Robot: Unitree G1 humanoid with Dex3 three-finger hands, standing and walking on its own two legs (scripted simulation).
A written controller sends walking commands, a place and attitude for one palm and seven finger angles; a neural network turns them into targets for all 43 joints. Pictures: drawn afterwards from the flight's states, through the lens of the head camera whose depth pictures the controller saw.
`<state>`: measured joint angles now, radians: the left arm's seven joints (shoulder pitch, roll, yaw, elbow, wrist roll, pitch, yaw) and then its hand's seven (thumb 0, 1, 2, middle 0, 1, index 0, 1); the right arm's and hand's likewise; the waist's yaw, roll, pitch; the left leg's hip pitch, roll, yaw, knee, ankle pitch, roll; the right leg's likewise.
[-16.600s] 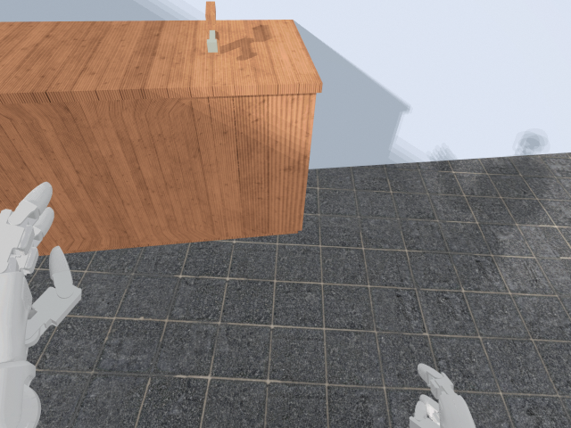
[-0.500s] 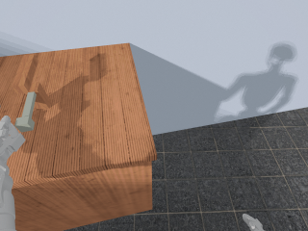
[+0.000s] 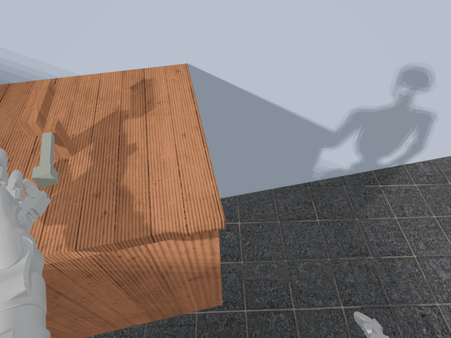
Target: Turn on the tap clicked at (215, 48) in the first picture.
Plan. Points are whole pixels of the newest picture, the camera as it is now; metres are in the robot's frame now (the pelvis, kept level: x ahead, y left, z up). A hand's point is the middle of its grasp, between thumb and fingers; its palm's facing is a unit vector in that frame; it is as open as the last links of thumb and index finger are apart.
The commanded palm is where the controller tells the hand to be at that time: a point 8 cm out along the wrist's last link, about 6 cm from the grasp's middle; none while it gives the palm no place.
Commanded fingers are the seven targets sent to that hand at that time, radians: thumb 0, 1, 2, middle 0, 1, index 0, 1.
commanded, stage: push the lever round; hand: left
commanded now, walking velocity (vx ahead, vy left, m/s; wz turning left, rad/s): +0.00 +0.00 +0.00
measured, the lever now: (45, 175) +0.35 +0.34 +0.10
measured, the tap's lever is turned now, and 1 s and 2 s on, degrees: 8 35 64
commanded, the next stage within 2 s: none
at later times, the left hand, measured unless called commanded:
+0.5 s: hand (71, 185) +0.34 +0.29 +0.09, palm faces +0.66 -0.75 -0.06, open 7.7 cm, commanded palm +0.29 +0.32 +0.09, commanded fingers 0.00 0.90 0.90 -0.15 -0.15 -0.15 -0.15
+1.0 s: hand (92, 179) +0.35 +0.26 +0.10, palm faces +0.73 -0.68 -0.06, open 7.6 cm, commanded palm +0.30 +0.28 +0.09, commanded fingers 0.00 0.90 0.90 -0.15 -0.15 -0.15 -0.15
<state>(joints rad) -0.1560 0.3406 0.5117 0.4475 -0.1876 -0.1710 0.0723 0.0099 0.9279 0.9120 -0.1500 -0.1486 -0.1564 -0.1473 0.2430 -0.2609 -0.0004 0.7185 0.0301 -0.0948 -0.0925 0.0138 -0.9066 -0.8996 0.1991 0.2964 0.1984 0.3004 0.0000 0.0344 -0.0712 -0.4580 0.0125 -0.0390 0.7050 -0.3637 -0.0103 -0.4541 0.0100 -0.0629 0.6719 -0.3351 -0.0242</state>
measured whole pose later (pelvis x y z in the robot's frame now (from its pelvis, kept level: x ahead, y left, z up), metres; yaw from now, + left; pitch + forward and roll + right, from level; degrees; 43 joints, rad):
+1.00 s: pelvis +0.00 +0.00 +0.00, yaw +0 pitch +5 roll +0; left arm -0.26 0.11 0.29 0.38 -0.02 -0.09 0.57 0.02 0.95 0.92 -0.15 -0.15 -0.16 -0.15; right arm 0.18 -0.23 -0.01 0.75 -0.01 -0.02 -0.07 0.01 -0.91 -0.90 0.20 0.30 0.20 0.30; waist 0.00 0.04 -0.08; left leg -0.43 0.00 -0.04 0.69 -0.35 -0.01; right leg -0.43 0.00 -0.06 0.67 -0.33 -0.02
